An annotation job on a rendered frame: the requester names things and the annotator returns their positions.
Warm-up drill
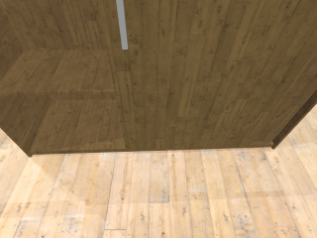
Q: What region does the wardrobe door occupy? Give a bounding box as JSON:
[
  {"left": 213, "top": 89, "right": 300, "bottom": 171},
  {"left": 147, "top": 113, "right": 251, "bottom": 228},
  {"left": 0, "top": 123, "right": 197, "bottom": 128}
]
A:
[
  {"left": 97, "top": 0, "right": 317, "bottom": 151},
  {"left": 253, "top": 53, "right": 317, "bottom": 142}
]

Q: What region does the handle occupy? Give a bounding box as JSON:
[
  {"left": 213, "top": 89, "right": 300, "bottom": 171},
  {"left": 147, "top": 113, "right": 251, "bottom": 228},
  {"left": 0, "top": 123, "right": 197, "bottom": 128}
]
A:
[{"left": 116, "top": 0, "right": 128, "bottom": 50}]

